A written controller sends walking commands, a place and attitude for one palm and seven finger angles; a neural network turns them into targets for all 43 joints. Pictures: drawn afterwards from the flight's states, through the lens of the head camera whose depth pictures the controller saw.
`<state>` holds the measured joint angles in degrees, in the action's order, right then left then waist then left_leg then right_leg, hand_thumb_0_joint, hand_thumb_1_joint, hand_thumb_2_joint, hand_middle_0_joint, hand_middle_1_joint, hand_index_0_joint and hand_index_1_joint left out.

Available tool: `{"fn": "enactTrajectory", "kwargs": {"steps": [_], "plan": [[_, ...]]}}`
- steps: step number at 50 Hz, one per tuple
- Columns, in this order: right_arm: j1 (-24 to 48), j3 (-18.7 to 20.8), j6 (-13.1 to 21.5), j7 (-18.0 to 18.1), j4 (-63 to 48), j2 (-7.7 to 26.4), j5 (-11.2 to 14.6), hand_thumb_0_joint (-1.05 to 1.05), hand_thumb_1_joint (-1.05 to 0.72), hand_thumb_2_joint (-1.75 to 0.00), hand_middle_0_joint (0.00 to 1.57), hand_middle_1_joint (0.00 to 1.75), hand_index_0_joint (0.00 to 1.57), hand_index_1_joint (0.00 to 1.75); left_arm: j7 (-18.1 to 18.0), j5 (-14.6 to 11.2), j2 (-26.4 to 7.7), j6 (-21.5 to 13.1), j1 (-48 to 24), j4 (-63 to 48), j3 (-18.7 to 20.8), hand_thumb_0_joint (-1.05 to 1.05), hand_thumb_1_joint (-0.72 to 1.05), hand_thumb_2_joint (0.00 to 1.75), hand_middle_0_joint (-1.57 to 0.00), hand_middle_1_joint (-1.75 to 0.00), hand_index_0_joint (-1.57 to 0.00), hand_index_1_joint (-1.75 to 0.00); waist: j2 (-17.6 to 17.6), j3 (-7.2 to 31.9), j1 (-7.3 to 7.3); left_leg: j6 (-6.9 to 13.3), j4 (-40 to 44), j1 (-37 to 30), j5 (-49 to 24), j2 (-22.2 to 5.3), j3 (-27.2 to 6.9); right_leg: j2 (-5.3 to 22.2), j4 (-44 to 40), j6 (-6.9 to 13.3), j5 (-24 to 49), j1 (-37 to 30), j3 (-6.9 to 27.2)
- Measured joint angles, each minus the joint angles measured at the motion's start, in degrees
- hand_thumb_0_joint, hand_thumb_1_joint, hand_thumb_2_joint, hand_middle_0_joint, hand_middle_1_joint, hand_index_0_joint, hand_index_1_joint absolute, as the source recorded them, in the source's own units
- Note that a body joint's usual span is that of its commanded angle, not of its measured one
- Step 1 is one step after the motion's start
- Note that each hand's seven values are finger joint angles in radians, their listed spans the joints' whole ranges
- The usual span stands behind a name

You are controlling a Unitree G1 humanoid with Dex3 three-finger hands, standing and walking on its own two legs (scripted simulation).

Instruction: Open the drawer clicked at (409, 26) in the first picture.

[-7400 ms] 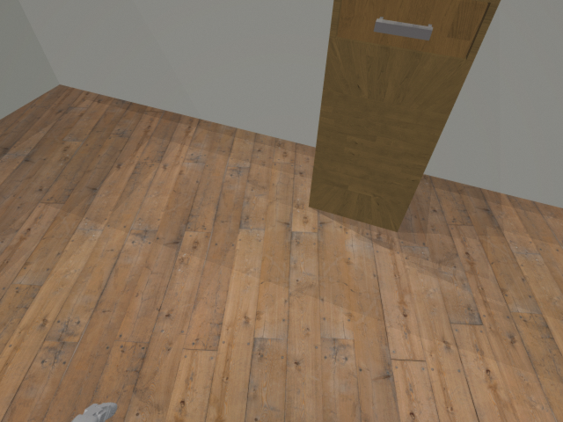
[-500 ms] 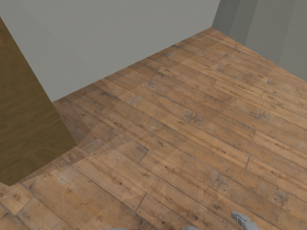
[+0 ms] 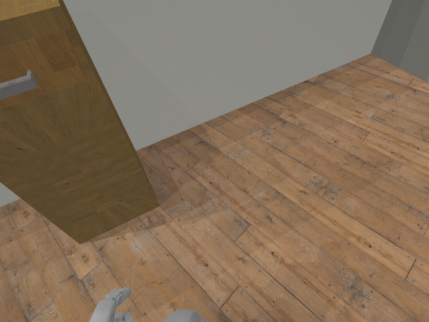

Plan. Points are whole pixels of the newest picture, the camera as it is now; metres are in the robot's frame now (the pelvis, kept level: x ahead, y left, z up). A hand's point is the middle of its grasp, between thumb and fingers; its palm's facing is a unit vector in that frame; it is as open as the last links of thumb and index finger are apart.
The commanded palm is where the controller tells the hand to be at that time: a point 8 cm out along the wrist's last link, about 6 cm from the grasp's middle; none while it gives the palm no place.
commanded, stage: turn to face it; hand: left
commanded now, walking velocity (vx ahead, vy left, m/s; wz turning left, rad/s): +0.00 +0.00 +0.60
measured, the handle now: (2, 86) +0.65 +0.56 +0.12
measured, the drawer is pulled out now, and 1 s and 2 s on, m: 0.00 0.00 0.00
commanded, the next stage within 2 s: take the last steps up to it in 0.86 s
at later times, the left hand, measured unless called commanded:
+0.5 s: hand out of the picture -0.05 +0.28 -0.18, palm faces +0.34 -0.91 -0.23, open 7.4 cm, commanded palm none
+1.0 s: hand out of the picture +0.00 +0.23 -0.15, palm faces +0.43 -0.87 -0.26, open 7.4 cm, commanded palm none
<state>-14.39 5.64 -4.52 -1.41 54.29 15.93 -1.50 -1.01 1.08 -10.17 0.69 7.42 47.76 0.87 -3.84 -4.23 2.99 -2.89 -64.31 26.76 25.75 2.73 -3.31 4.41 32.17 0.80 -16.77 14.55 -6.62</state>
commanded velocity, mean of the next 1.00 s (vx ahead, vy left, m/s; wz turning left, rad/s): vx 0.02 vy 0.00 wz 0.37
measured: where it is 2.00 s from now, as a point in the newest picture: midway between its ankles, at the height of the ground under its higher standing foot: outside the picture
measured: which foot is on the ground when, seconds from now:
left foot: up 0.00-0.32, down 0.34-0.98, up 1.00-1.00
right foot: down 0.00-0.36, up 0.38-0.94, down 0.96-1.00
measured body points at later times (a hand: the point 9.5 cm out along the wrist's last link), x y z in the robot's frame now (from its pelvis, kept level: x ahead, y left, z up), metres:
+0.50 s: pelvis -0.02 +0.06 +0.00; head +0.00 +0.11 +0.45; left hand -0.07 +0.33 -0.16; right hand +0.17 -0.16 -0.11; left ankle -0.04 +0.13 -0.74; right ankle +0.00 -0.11 -0.65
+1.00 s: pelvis -0.02 +0.02 +0.00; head +0.00 +0.00 +0.45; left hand -0.03 +0.28 -0.13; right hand +0.08 -0.20 -0.17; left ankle -0.04 +0.13 -0.73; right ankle +0.03 -0.08 -0.74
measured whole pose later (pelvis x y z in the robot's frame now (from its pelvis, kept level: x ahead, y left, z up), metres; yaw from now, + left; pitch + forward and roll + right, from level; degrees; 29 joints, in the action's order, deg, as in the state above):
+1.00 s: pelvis -0.02 +0.02 +0.00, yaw +26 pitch -1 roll +0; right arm -17.2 3.0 -2.3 0.0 58.6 11.4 -1.0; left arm -1.7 0.8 -9.7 0.8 8.7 53.9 1.6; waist -2.7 -2.1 2.1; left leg 0.9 -33.2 17.0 16.8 4.2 -4.6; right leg 0.9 30.2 -0.3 -15.6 12.8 -3.0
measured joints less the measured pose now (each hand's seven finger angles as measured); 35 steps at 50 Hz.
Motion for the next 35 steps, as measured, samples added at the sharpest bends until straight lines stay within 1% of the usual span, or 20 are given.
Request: {"fn": "enactTrajectory", "kwargs": {"steps": [1,3,5,7,10,14,16,17,18,19,20,21,23,26,30,35], "plan": [[-0.01,0.11,-0.13,-0.25,0.18,0.2,-0.06,0.01,-0.91,-0.9,0.2,0.3,0.2,0.3,-0.03,0.04,0.21,0.13,0.59,0.32,-0.03,0.0,0.9,0.89,-0.21,-0.3,-0.2,-0.3,0.0,0.06,-0.02,-0.36,-2.71,0.93,-1.59,-0.79,0.75,0.39,-0.85,-0.09,0.34,-0.67,-0.7],[-0.06,0.15,-0.3,-0.6,0.35,0.35,-0.11,0.01,-0.91,-0.9,0.2,0.3,0.2,0.3,-0.1,0.12,0.4,0.3,1.67,0.96,-0.02,0.0,0.9,0.89,-0.21,-0.3,-0.2,-0.3,0.24,0.12,-0.02,-1.06,-5.11,1.9,-4.04,-2.35,1.65,1.12,-2.13,-0.15,0.84,-1.75,-2.25],[0.08,0.04,-0.52,-0.79,0.57,0.28,-0.11,0.01,-0.91,-0.9,0.2,0.3,0.2,0.3,-0.18,0.19,0.4,0.27,2.69,1.53,0.04,0.0,0.9,0.89,-0.21,-0.3,-0.2,-0.3,0.75,0.07,-0.3,-1.65,-4.54,1.85,-4.93,-3.62,2.1,1.81,-2.88,-0.18,1.03,-2.49,-3.75],[0.54,-0.1,-0.79,-0.87,0.81,0.11,-0.06,0.01,-0.91,-0.9,0.19,0.3,0.2,0.3,-0.23,0.33,0.26,0.22,3.65,2.11,0.18,0.0,0.9,0.89,-0.21,-0.3,-0.2,-0.3,1.39,-0.1,-0.77,-2.03,-1.99,1.13,-4.56,-4.61,2.65,2.5,-3.18,-0.31,1.02,-2.96,-5.21],[1.86,-0.4,-1.02,-0.93,0.89,-0.21,0.05,0.01,-0.91,-0.9,0.19,0.3,0.2,0.3,-0.2,0.64,-0.28,0.35,4.98,2.95,0.48,0.0,0.9,0.89,-0.21,-0.3,-0.2,-0.3,2.49,-0.5,-1.77,-2.13,4.51,-0.9,-2.85,-5.57,4.12,3.65,-2.75,-0.77,0.71,-2.99,-7.18],[4.27,-1.0,-0.36,-0.94,0.03,-0.74,0.38,0.01,-0.91,-0.9,0.19,0.3,0.2,0.3,0.0,0.95,-1.81,0.76,6.36,4.1,1.2,0.0,0.9,0.89,-0.21,-0.3,-0.2,-0.3,4.14,-1.13,-3.25,-1.39,15.07,-4.68,-1.05,-5.7,6.82,5.42,-0.37,-1.97,-0.38,-1.98,-9.68],[5.28,-1.33,0.39,-0.88,-0.78,-0.97,0.46,0.01,-0.91,-0.9,0.19,0.3,0.2,0.3,0.08,0.92,-2.84,1.0,7.03,4.67,1.72,0.0,0.9,0.89,-0.21,-0.3,-0.2,-0.3,4.97,-1.15,-3.82,-0.76,21.28,-7.3,-2.84,-5.32,8.14,6.48,1.93,-2.92,-1.47,-1.1,-10.95],[5.54,-1.49,0.94,-0.92,-1.36,-0.91,0.45,0.01,-0.91,-0.9,0.19,0.3,0.2,0.3,0.12,0.73,-3.34,1.19,7.57,4.89,2.0,0.0,0.9,0.89,-0.21,-0.3,-0.2,-0.3,5.22,-0.86,-4.02,-0.35,25.93,-9.26,-6.02,-5.06,8.62,7.07,3.87,-3.55,-2.4,-0.31,-11.44],[5.97,-1.54,1.66,-0.87,-1.69,-1.11,0.36,0.01,-0.91,-0.9,0.19,0.3,0.2,0.3,0.18,0.45,-4.02,1.54,7.87,5.23,2.34,0.0,0.9,0.89,-0.21,-0.3,-0.2,-0.3,6.01,-0.73,-4.1,2.32,27.52,-9.74,-6.13,-4.29,8.88,8.06,6.87,-4.03,-3.45,1.11,-10.84],[6.49,-1.7,2.26,-0.73,-1.94,-1.57,0.36,0.01,-0.91,-0.9,0.19,0.3,0.2,0.3,0.12,0.28,-4.73,2.2,7.74,5.75,2.67,0.0,0.9,0.89,-0.21,-0.3,-0.2,-0.3,6.97,-0.94,-4.34,4.26,26.52,-9.18,-5.55,-3.54,8.85,8.06,11.33,-4.73,-8.15,3.09,-7.96],[6.85,-2.01,2.71,-0.63,-2.2,-1.91,0.35,0.01,-0.91,-0.9,0.19,0.3,0.2,0.3,0.0,0.24,-5.23,2.94,7.61,6.18,2.88,0.0,0.9,0.89,-0.2,-0.3,-0.2,-0.3,7.31,-1.08,-4.67,5.47,25.87,-9.0,-5.09,-3.34,8.67,7.04,16.57,-5.02,-12.12,5.22,-4.9],[6.96,-2.32,3.08,-0.4,-2.39,-2.21,0.29,0.01,-0.91,-0.9,0.19,0.3,0.2,0.3,-0.13,0.29,-5.55,3.52,7.51,6.62,3.0,0.0,0.91,0.89,-0.2,-0.3,-0.2,-0.3,7.32,-0.95,-4.84,6.14,26.14,-9.23,-5.06,-3.33,8.38,5.89,21.41,-5.18,-13.87,7.16,-2.58],[6.74,-2.8,3.44,0.32,-2.66,-2.79,0.18,0.01,-0.91,-0.9,0.2,0.3,0.2,0.3,-0.1,0.32,-5.78,4.03,7.03,7.44,3.21,0.0,0.91,0.89,-0.2,-0.3,-0.2,-0.3,6.89,-0.46,-4.64,6.39,28.59,-10.39,-6.36,-3.22,7.38,4.08,28.9,-5.58,-12.55,10.19,0.42],[6.1,-3.46,3.73,1.01,-2.51,-3.5,0.29,0.01,-0.91,-0.9,0.2,0.3,0.2,0.3,0.32,0.25,-5.74,3.54,5.91,7.52,3.21,0.01,0.91,0.89,-0.2,-0.3,-0.2,-0.3,6.32,-0.12,-4.4,6.79,33.63,-12.76,-9.35,-2.5,5.85,2.77,34.04,-6.23,-7.64,12.82,2.99],[4.82,-3.96,3.93,1.27,-1.84,-4.44,0.46,0.01,-0.91,-0.9,0.2,0.3,0.21,0.3,0.39,0.18,-5.29,2.85,4.66,6.81,2.91,0.0,0.91,0.89,-0.2,-0.3,-0.2,-0.3,5.85,0.55,-4.16,7.4,38.18,-15.05,-12.05,-1.4,4.38,2.04,34.07,-7.06,-3.91,13.69,4.66],[2.47,-4.07,3.85,1.35,-0.72,-5.71,0.33,0.01,-0.9,-0.9,0.2,0.3,0.21,0.3,0.1,0.11,-4.51,2.86,3.23,6.63,2.64,0.0,0.91,0.89,-0.2,-0.3,-0.2,-0.3,5.77,1.54,-3.23,7.69,40.17,-16.21,-13.4,0.17,3.03,1.33,30.27,-7.47,-3.34,12.22,5.56]]}}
